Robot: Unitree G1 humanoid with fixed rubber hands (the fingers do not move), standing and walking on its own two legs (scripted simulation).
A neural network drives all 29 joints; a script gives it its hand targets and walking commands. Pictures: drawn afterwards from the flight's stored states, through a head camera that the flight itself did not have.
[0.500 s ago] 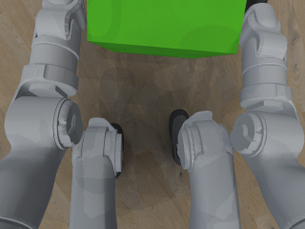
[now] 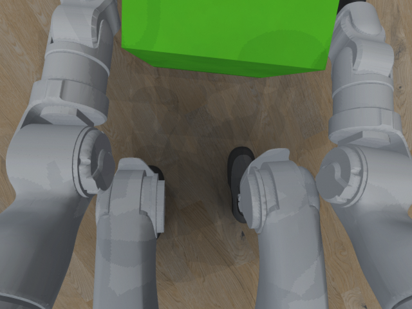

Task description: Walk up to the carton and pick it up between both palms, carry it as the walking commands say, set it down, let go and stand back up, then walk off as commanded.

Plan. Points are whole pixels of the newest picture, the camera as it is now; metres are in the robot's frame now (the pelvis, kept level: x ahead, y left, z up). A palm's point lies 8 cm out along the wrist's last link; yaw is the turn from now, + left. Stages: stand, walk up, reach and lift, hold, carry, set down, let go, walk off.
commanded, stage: set down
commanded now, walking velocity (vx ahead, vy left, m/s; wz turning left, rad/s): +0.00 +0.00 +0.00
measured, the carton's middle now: (220, 10) +0.54 -0.07 -0.23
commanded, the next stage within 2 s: none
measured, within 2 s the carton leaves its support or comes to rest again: neither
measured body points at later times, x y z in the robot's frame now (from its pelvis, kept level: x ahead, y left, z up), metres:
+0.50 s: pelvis +0.00 +0.00 +0.00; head +0.37 -0.01 +0.25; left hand +0.58 +0.10 -0.16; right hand +0.53 -0.24 -0.16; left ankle +0.09 +0.12 -0.34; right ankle +0.12 -0.13 -0.34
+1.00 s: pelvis +0.00 +0.00 +0.00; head +0.37 -0.02 +0.24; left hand +0.58 +0.13 -0.17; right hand +0.53 -0.25 -0.17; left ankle +0.09 +0.12 -0.34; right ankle +0.12 -0.13 -0.34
